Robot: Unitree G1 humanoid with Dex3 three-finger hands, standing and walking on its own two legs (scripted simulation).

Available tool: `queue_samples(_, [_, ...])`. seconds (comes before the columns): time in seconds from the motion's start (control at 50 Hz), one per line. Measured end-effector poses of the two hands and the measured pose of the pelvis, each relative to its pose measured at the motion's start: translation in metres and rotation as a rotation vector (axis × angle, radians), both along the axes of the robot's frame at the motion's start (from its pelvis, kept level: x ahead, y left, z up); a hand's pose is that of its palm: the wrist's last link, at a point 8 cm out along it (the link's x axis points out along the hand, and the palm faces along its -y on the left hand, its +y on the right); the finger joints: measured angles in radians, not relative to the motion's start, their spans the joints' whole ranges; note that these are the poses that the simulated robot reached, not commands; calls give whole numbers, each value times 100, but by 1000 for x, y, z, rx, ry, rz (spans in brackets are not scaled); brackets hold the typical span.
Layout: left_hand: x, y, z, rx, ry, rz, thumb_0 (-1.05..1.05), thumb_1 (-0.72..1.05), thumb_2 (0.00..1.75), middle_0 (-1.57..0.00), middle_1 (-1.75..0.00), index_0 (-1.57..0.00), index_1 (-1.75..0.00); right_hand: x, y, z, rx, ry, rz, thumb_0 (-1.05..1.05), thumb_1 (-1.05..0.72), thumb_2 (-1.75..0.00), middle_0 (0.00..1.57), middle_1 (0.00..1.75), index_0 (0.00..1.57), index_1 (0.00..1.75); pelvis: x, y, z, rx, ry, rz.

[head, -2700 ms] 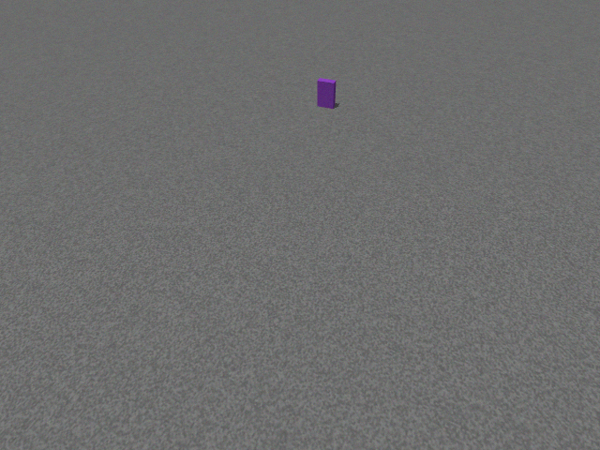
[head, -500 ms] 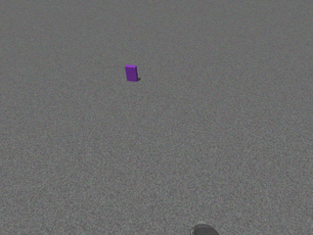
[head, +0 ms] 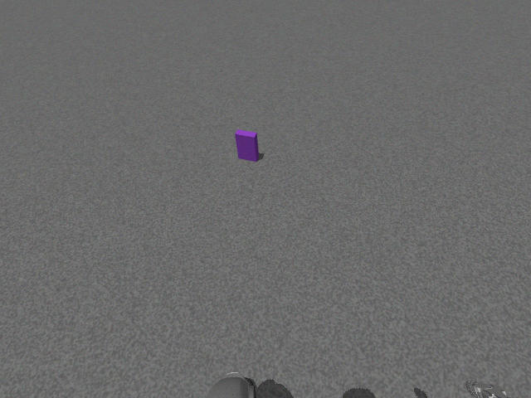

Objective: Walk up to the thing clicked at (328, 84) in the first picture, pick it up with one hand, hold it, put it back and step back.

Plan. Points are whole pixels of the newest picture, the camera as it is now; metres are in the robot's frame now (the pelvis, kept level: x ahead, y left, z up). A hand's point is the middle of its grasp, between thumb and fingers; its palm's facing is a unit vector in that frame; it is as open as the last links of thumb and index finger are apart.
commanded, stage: walk up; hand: left
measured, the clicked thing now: (247, 146) +1.44 +0.25 -0.68
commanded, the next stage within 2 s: none
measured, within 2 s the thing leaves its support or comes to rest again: neither
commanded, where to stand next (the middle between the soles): +1.09 +0.05 m, yaw -2 degrees
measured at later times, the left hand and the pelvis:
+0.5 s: hand (166, 261) +0.40 +0.28 -0.13, palm faces -0.11 -0.92 -0.37, open 7.4 cm; pelvis +0.28 +0.01 -0.01, yaw -1 degrees
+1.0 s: hand (165, 224) +0.52 +0.32 -0.15, palm faces +0.00 -0.93 -0.37, open 7.4 cm; pelvis +0.51 +0.03 -0.01, yaw +1 degrees
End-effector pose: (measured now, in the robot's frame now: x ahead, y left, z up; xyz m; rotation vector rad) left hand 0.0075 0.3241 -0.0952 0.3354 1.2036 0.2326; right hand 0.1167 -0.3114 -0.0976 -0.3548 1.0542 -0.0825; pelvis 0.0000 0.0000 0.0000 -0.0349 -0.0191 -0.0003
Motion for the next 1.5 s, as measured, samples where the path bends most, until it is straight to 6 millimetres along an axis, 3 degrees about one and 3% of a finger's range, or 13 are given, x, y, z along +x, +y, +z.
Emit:
queue_samples(0.08, [39,23,-25,-2,52,22,1,90,89,-21,-30,-21,-30,70,13,-1,-39,-39,12,0,-90,-90,20,30,20,30,58,17,-16,1,4,5])
queue_samples(0.14, [82,32,-34,-4,72,20,1,90,89,-20,-30,-21,-30,104,23,2,-56,-80,-6,0,-90,-90,20,30,20,30,90,28,-19,16,-4,3])
queue_samples(0.36, [274,20,-8,-47,-66,-118,1,91,89,-20,-30,-21,-30,137,27,12,-42,21,-120,0,-90,-89,21,30,21,30,204,29,4,53,-19,-24])
queue_samples(0.46, [357,4,0,-28,-104,-156,1,91,89,-20,-30,-21,-30,156,10,-6,-22,94,-166,0,-90,-89,21,30,21,30,258,16,-1,65,-22,-25])
queue_samples(0.56, [431,-17,-1,18,-183,-158,1,90,89,-20,-30,-21,-30,198,-14,-38,-16,148,-187,1,-90,-90,21,30,21,30,317,-5,-21,48,-28,-13])
queue_samples(0.64, [456,-30,10,15,-217,-131,1,91,89,-20,-30,-21,-30,249,-16,-39,0,154,-150,1,-90,-90,20,30,20,30,347,-11,-13,43,-38,-4])
queue_samples(0.76, [465,-28,18,13,-152,-87,1,90,89,-20,-30,-21,-30,331,-14,-19,13,90,-88,1,-90,-90,20,30,20,30,394,-12,3,28,-26,3])
queue_samples(0.92, [480,8,2,4,-47,-10,1,90,89,-21,-30,-21,-30,430,-2,-1,-34,75,-33,0,-90,-90,20,30,20,30,465,7,1,2,-13,17])
queue_samples(1.02, [509,40,-26,-3,30,11,1,90,89,-20,-30,-21,-30,499,21,2,-82,9,-18,0,-90,-90,20,30,20,30,518,33,-15,14,-14,15])
queue_samples(1.1, [551,48,-30,-18,59,-8,1,90,89,-20,-30,-21,-30,529,39,12,-79,-44,-50,0,-90,-90,20,30,20,30,549,45,-10,13,-21,13])
queue_samples(1.24, [639,47,-18,-44,4,-62,1,91,89,-20,-30,-21,-30,552,51,15,-63,7,-87,0,-90,-89,21,30,21,30,606,52,2,40,-26,-5])
queue_samples(1.38, [731,31,-6,-23,-45,-107,1,91,89,-20,-30,-21,-30,576,37,-7,-29,86,-133,0,-90,-89,21,30,21,30,666,41,-3,58,-26,-13])
queue_samples(1.5, [801,11,-2,26,-142,-117,1,91,89,-20,-30,-21,-30,621,18,-38,-9,129,-146,1,-90,-90,21,30,21,30,716,21,-18,47,-37,-10])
